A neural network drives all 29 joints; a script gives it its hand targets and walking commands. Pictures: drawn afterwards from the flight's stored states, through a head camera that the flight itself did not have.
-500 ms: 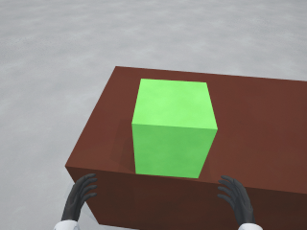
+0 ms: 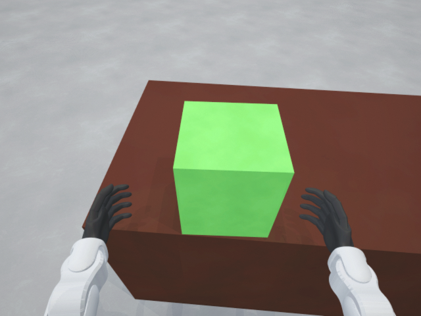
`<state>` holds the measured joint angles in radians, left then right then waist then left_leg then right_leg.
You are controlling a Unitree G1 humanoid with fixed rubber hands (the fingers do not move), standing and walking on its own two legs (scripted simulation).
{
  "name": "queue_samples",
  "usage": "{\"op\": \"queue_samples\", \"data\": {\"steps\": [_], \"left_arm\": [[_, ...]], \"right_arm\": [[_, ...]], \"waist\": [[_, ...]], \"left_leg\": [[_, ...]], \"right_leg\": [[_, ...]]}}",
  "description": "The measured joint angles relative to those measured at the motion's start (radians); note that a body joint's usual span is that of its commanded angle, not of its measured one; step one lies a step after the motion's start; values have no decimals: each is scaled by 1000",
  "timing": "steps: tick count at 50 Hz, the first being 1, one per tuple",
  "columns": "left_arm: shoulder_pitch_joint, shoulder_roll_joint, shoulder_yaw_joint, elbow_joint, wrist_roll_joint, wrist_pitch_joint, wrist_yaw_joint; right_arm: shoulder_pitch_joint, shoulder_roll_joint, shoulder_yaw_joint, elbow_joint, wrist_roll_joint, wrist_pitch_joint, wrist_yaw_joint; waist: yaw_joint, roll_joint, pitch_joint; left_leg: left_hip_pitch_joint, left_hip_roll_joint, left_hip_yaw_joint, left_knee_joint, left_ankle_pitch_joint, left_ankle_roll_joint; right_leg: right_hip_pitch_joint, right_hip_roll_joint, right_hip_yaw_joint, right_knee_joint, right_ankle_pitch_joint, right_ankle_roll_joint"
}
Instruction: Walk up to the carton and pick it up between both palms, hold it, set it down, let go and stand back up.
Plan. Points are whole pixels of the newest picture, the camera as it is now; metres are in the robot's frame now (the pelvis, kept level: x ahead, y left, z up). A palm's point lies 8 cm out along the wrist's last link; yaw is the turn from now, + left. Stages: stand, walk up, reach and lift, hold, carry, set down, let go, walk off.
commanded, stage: reach and lift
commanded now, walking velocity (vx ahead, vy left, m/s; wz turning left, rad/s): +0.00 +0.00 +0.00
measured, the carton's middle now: (227, 171) +0.44 -0.01 +0.01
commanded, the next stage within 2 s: none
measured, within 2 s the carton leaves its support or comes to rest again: neither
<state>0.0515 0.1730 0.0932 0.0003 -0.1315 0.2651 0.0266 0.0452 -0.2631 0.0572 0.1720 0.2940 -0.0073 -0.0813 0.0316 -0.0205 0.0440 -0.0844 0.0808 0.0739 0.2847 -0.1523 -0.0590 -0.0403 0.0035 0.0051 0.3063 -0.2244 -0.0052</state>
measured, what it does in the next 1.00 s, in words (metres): stands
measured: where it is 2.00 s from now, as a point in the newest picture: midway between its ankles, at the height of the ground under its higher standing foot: outside the picture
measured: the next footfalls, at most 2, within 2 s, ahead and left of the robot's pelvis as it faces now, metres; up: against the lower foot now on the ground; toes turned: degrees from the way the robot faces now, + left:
none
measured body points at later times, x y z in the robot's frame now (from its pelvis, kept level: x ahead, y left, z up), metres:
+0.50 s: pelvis -0.03 +0.00 +0.00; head +0.01 +0.00 +0.45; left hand +0.33 +0.22 +0.11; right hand +0.35 -0.20 +0.11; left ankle +0.00 +0.15 -0.75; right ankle -0.03 -0.11 -0.75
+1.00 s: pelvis -0.03 +0.00 +0.00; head +0.00 +0.01 +0.44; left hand +0.39 +0.24 +0.17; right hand +0.41 -0.20 +0.16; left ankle +0.00 +0.15 -0.75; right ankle -0.03 -0.11 -0.75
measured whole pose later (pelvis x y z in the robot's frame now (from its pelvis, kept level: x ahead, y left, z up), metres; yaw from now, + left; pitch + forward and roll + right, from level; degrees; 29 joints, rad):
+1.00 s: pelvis -0.03 +0.00 +0.00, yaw +1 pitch +6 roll +0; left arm -0.78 0.37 0.11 0.40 -0.24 0.63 0.08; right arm -0.81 -0.43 0.07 0.63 0.46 0.34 -0.07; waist 0.01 -0.01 -0.05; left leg -0.34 0.09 0.05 0.35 -0.11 -0.05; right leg -0.29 0.01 -0.01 0.37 -0.18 -0.01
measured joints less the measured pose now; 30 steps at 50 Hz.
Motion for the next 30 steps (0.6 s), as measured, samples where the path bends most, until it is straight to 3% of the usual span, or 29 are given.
{"op": "queue_samples", "data": {"steps": [14,30], "left_arm": [[-199,23,58,-40,-24,181,1],[-481,100,83,77,-54,340,22]], "right_arm": [[-223,-60,-2,-14,52,142,-24],[-509,-98,6,118,116,295,-43]], "waist": [[-6,16,9],[-16,8,-21]], "left_leg": [[-76,9,9,8,24,2],[-155,17,-2,33,40,0]], "right_leg": [[-88,8,11,22,22,0],[-166,17,3,51,33,-5]]}}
